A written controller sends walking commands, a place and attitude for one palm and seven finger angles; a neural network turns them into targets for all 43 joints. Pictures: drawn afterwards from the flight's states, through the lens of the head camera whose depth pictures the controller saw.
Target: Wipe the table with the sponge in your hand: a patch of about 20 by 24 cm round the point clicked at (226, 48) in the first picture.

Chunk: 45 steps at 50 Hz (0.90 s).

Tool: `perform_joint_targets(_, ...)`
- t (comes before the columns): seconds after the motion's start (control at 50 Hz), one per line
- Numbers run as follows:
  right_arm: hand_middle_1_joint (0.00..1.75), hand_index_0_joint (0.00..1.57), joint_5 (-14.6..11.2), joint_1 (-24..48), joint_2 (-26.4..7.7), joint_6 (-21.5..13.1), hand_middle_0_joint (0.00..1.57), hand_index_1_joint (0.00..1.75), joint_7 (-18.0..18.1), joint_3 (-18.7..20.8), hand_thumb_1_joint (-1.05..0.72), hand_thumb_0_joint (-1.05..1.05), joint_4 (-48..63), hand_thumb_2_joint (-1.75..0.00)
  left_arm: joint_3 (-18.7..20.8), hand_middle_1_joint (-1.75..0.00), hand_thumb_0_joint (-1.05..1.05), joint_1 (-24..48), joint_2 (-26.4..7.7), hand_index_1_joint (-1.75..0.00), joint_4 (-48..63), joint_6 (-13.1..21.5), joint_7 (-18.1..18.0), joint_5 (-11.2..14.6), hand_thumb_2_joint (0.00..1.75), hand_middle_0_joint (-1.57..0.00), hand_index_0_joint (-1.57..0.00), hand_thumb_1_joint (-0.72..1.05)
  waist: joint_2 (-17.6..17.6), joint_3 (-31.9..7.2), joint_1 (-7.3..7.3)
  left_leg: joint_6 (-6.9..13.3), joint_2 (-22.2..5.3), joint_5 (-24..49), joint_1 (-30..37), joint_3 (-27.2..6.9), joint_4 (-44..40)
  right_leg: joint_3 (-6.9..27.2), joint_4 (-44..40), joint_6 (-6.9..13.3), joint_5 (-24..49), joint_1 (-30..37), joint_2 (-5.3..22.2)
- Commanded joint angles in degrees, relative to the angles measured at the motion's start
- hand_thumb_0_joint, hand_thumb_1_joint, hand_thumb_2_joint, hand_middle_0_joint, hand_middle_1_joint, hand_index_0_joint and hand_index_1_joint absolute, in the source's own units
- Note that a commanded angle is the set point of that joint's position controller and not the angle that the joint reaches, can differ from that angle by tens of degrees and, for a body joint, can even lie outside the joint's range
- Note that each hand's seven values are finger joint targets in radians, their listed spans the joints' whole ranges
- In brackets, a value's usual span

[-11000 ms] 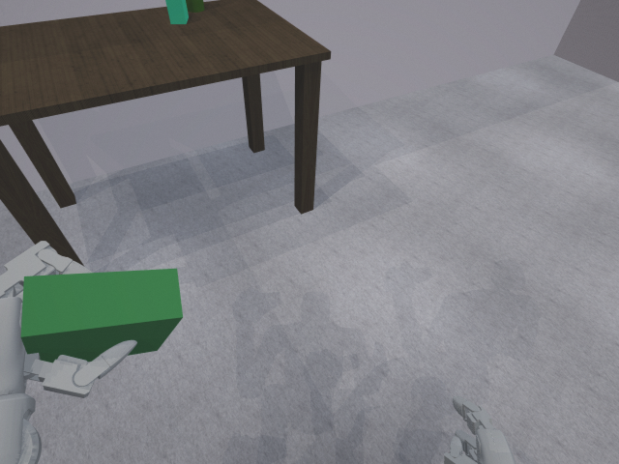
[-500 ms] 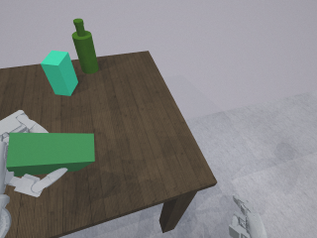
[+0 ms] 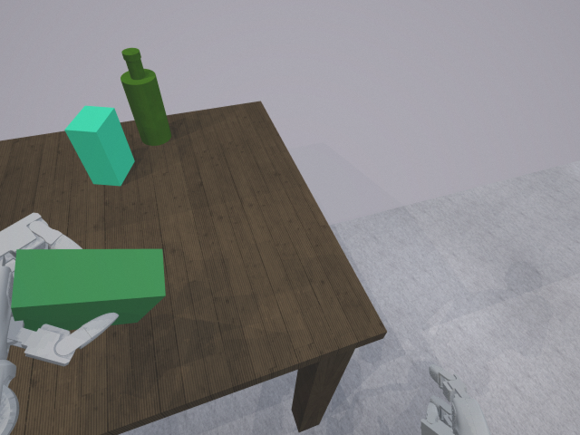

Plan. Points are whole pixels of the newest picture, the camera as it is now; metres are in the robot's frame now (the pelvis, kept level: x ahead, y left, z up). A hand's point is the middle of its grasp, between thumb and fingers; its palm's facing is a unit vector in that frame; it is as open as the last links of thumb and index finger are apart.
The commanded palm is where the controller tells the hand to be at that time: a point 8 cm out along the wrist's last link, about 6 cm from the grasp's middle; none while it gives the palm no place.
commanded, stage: shuffle to correct the standing spot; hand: left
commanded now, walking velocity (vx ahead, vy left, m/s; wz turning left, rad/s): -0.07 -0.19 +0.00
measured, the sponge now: (109, 292) +0.23 +0.22 +0.14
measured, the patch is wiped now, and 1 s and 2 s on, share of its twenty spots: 0.00 0.00 0.00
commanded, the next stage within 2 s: come to a stop and stand still in 0.52 s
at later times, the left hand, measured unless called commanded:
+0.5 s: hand (122, 291) +0.22 +0.19 +0.16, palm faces +0.30 -0.84 -0.46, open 9.2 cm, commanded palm +0.16 +0.23 +0.17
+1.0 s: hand (58, 287) +0.22 +0.25 +0.16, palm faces +0.41 -0.82 -0.40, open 9.2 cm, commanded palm +0.14 +0.25 +0.17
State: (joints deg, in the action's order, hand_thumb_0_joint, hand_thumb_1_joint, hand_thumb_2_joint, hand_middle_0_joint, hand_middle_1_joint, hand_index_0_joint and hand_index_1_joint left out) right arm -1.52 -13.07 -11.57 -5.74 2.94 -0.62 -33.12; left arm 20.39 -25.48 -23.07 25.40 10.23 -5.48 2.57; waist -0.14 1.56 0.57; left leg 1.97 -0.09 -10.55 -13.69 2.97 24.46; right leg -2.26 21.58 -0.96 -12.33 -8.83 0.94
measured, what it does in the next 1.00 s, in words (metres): stands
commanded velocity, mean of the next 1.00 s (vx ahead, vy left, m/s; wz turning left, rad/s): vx -0.14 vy -0.11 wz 0.00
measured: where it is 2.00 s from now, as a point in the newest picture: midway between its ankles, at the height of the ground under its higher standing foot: outside the picture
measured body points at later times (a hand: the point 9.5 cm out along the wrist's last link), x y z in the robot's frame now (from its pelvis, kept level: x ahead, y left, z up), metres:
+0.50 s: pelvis +0.00 -0.05 +0.00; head +0.04 -0.05 +0.44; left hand +0.20 +0.23 +0.19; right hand +0.18 -0.28 -0.08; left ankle +0.03 +0.09 -0.74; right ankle -0.01 -0.13 -0.74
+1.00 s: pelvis -0.03 -0.02 -0.01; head +0.01 +0.00 +0.44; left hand +0.19 +0.30 +0.18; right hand +0.12 -0.26 -0.09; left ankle -0.01 +0.08 -0.74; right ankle -0.01 -0.13 -0.74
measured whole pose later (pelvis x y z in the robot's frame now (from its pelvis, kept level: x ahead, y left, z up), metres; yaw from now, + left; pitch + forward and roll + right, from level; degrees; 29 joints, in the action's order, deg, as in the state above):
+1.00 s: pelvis -0.03 -0.02 -0.01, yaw -3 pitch +1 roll +0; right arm -1.4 -13.8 -12.5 -10.0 1.0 0.2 -34.4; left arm 25.4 -15.7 -25.2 19.2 12.8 -5.0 3.7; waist -2.5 4.1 2.6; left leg 1.4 0.3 -12.6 -16.1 2.8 27.8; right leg -0.3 27.8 0.6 -11.8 -16.7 -0.7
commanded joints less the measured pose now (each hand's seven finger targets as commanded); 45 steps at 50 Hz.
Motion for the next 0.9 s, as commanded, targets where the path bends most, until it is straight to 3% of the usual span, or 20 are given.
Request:
perform_joint_targets(0.0, 0.3, 0.2, 0.1, 5.44, -7.02, -3.5, 0.2, 0.3, 0.43, 2.67, -0.9, 0.0, 9.49, -0.9, 4.6, -1.6, 0.0, 6.31, -7.36, -1.6, 11.14, 3.13, -0.6, 0.93, 1.3, -1.2, -1.2, 0.1, 3.23, -6.05, 0.13, -0.8, -7.76, 2.28, 4.63, -8.16, -7.35, 2.29, -1.83, 1.72, 4.68, -1.28, 2.01)
perform_joint_targets(0.08, 0.3, 0.2, 0.18, 6.01, -7.03, -3.65, 0.2, 0.3, 0.04, 2.94, -0.9, 0.0, 9.77, -0.9, 4.88, -1.6, 0.0, 8.3, -8.48, -1.6, 13.96, 2.92, -0.75, 0.66, 1.3, -1.2, -1.2, 0.1, 5.4, -6.98, 0.27, -0.98, -8.86, 4.03, 5.84, -8.0, -7.23, 2.07, -0.77, 1.58, 4.51, -1.33, 1.64)
perform_joint_targets(0.1, 0.3, 0.2, 0.24, 5.61, -6.84, -3.62, 0.2, 0.3, -0.04, 2.94, -0.9, 0.0, 10.01, -0.9, 3.73, -1.6, 0.0, 8.25, -7.06, -1.6, 14.02, 2.98, -0.57, 0.82, 1.3, -1.2, -1.2, 0.1, 5.76, -6.66, 0.23, -0.85, -9.19, 3.87, 5.56, -8.33, -7.25, 1.73, -0.93, 1.61, 4.25, -1.23, 1.62)
perform_joint_targets(0.18, 0.3, 0.2, 0.26, 5.68, -6.84, -3.52, 0.2, 0.3, -0.53, 3.29, -0.9, 0.0, 10.32, -0.9, 6.58, -1.6, 0.0, 6.6, -9.89, -1.6, 16.74, 2.85, -0.86, 0.9, 1.3, -1.2, -1.2, 0.1, 7.3, -8.29, 0.39, -0.78, -9.4, 5.61, 5.7, -7.74, -5.67, 1.91, -0.78, 1.8, 5.53, -0.29, 1.71)
perform_joint_targets(0.2, 0.3, 0.2, 0.24, 5.4, -6.44, -3.35, 0.2, 0.3, -0.59, 3.27, -0.9, 0.0, 10.68, -0.9, 5.84, -1.6, 0.0, 5.8, -8.71, -1.6, 16.58, 2.84, -0.71, 1.19, 1.3, -1.2, -1.2, 0.1, 6.87, -8.29, 0.4, -0.63, -9.72, 6.41, 5.81, -7.62, -4.99, 1.88, -1.08, 1.87, 6.09, -0.32, 1.99)
perform_joint_targets(0.28, 0.3, 0.2, 0.01, 5.26, -6.67, -2.87, 0.2, 0.3, -0.73, 3.68, -0.9, 0.0, 10.88, -0.9, 8.21, -1.6, 0.0, 1.92, -10.41, -1.6, 16.58, 2.4, -0.66, 1.9, 1.3, -1.2, -1.2, 0.1, 6.47, -9.68, 0.45, -0.61, -9.48, 10.42, 6.05, -6.27, -2.02, 2.52, -1.36, 2.16, 9.87, 0.05, 2.61)
perform_joint_targets(0.32, 0.3, 0.2, 0.0, 4.82, -6.84, -2.63, 0.2, 0.3, -0.59, 3.92, -0.9, 0.0, 11.22, -0.9, 7.56, -1.6, 0.0, 1.6, -9.67, -1.6, 16.72, 2.23, -0.23, 2.4, 1.3, -1.2, -1.2, 0.1, 6.16, -9.71, 0.33, -0.69, -9.6, 11.89, 5.73, -5.94, -0.76, 2.89, -1.3, 2.34, 11.54, -0.25, 2.96)
perform_joint_targets(0.44, 0.3, 0.2, -0.09, 4.59, -6.96, -2.53, 0.2, 0.3, 0.07, 4.29, -0.9, 0.0, 11.52, -0.9, 8.11, -1.6, 0.0, 0.64, -10.28, -1.6, 17.38, 1.94, 0.4, 3.04, 1.3, -1.2, -1.2, 0.1, 2.78, -9.16, 0.71, -0.82, -9.94, 18.25, 5.21, -4.75, 3.36, 3.78, -0.75, 2.47, 19.52, -1.87, 4.2)
perform_joint_targets(0.5, 0.3, 0.2, 0.08, 4.64, -6.73, -2.29, 0.2, 0.3, 0.35, 4.16, -0.9, 0.0, 11.22, -0.9, 8.36, -1.6, 0.0, 0.54, -10.23, -1.6, 16.82, 2.2, 0.34, 3.18, 1.3, -1.2, -1.2, 0.1, 1.25, -9.57, 0.65, -0.95, -9.37, 17.41, 4.98, -3.8, 4.95, 4.47, -0.6, 2.34, 21.9, -2.72, 5.17)
perform_joint_targets(0.56, 0.3, 0.2, 0.26, 3.94, -7.05, -2.42, 0.2, 0.3, 0.52, 4.81, -0.9, 0.0, 10.99, -0.9, 9.47, -1.6, 0.0, 1.12, -11.34, -1.6, 17.94, 3.53, 0.47, 2.9, 1.3, -1.2, -1.2, 0.1, -0.54, -9.77, 0.53, -1.21, -7.35, 10.67, 4.06, -2.29, 8.36, 5.97, -1.22, 2.52, 23.59, -4.84, 7.31)
perform_joint_targets(0.62, 0.3, 0.2, -0.06, 4.24, -6.91, -2.44, 0.2, 0.3, 0.59, 4.83, -0.9, 0.0, 10.79, -0.9, 9.55, -1.6, 0.0, -0.61, -11.0, -1.6, 16.99, 3.86, -0.15, 3.02, 1.3, -1.2, -1.2, 0.1, -2.0, -10.04, 0.34, -1.44, -5.11, 1.41, 3.78, -1.9, 10.61, 8.53, -2.61, 3.35, 16.85, -7.97, 9.49)
perform_joint_targets(0.68, 0.3, 0.2, -1.0, 5.08, -6.75, -2.15, 0.2, 0.3, 0.72, 4.03, -0.9, 0.0, 9.93, -0.9, 9.94, -1.6, 0.0, -3.9, -11.11, -1.6, 15.87, 2.55, -1.85, 3.32, 1.3, -1.2, -1.2, 0.1, -2.37, -10.7, 0.45, -1.47, -3.33, -7.05, 4.55, -3.19, 13.16, 14.03, -6.53, 5.73, -0.9, -11.54, 12.95)
perform_joint_targets(0.72, 0.3, 0.2, -0.72, 5.6, -6.58, -2.12, 0.2, 0.3, 1.1, 3.31, -0.9, 0.0, 10.19, -0.9, 9.07, -1.6, 0.0, -2.18, -10.9, -1.6, 17.4, 2.0, -2.25, 3.36, 1.3, -1.2, -1.2, 0.1, -3.57, -8.99, 0.24, -0.92, -3.41, -7.84, 4.17, -3.68, 10.35, 12.63, -6.83, 5.67, -7.9, -11.94, 11.83)
perform_joint_targets(0.76, 0.3, 0.2, -0.38, 5.95, -6.99, -2.78, 0.2, 0.3, 1.46, 2.99, -0.9, 0.0, 9.39, -0.9, 8.55, -1.6, 0.0, -0.72, -10.76, -1.6, 16.11, 1.51, -2.67, 2.94, 1.3, -1.2, -1.2, 0.1, -3.68, -7.6, 0.31, -0.1, -4.4, -4.76, 2.8, -5.13, 4.06, 11.41, -5.13, 4.36, -4.99, -7.77, 9.76)
perform_joint_targets(0.78, 0.3, 0.2, -0.56, 6.77, -7.68, -2.93, 0.2, 0.3, 1.61, 2.99, -0.9, 0.0, 8.85, -0.9, 7.76, -1.6, 0.0, -0.68, -10.48, -1.6, 14.78, 1.09, -3.05, 2.52, 1.3, -1.2, -1.2, 0.1, -1.52, -6.88, 0.18, 0.27, -5.55, -2.27, 4.19, -6.42, 1.3, 10.82, -3.73, 3.72, -3.24, -7.93, 8.3)
perform_joint_targets(0.8, 0.3, 0.2, 1.76, -3.29, -6.0, -7.5, 0.2, 0.3, 2.17, 4.04, -0.9, 0.0, 2.24, -0.9, 36.93, -1.6, 0.0, 56.29, -52.81, -1.6, 24.03, 8.49, -1.58, -5.11, 1.3, -1.2, -1.2, 0.1, -10.16, 1.58, 4.46, -2.55, -1.92, 0.35, -6.32, -0.01, 6.12, 13.94, -11.37, -2.99, 3.28, -9.47, 5.44)
perform_joint_targets(0.82, 0.3, 0.2, 1.45, -0.13, -4.31, -7.23, 0.2, 0.3, 1.71, 2.7, -0.9, 0.0, 3.64, -0.9, 18.53, -1.6, 0.0, 25.03, -21.93, -1.6, -5.78, 5.74, 1.2, -1.05, 1.3, -1.2, -1.2, 0.1, -9.34, -5.29, 0.97, -0.91, 3.2, 1.28, -3.91, -0.85, 9.07, 12.48, -6.1, 2.92, 7.55, -6.27, 8.27)
perform_joint_targets(0.84, 0.3, 0.2, 0.4, 1.66, -6.16, -7.3, 0.2, 0.3, 0.61, 3.87, -0.9, 0.0, 7.72, -0.9, 15.36, -1.6, 0.0, 10.46, -17.09, -1.6, -4.04, 5.54, 1.31, 0.78, 1.3, -1.2, -1.2, 0.1, -8.17, -1.41, 4.43, -1.75, 0.99, -1.18, -4.49, -0.46, 10.05, 16.87, -7.5, 1.88, 14.32, -6.0, 9.29)
perform_joint_targets(0.86, 0.3, 0.2, 0.2, 1.19, -7.37, -7.7, 0.2, 0.3, 0.02, 3.83, -0.9, 0.0, 7.58, -0.9, 8.37, -1.6, 0.0, 10.27, -11.14, -1.6, -5.17, 5.49, 2.1, 0.78, 1.3, -1.2, -1.2, 0.1, -5.27, -3.68, 3.18, -1.65, 0.4, -3.48, -4.08, -0.77, 7.78, 15.09, -4.77, 3.06, 15.47, -2.04, 10.44)
perform_joint_targets(0.88, 0.3, 0.2, -0.28, 4.09, -6.65, -7.72, 0.2, 0.3, -0.48, 3.32, -0.9, 0.0, 7.13, -0.9, 3.89, -1.6, 0.0, 9.41, -6.37, -1.6, -2.86, 5.91, 2.42, 1.51, 1.3, -1.2, -1.2, 0.1, 2.71, -7.68, 2.42, -1.18, -0.39, -0.04, 0.88, -1.55, 2.35, 13.32, -0.87, 3.9, 12.79, -2.67, 9.91)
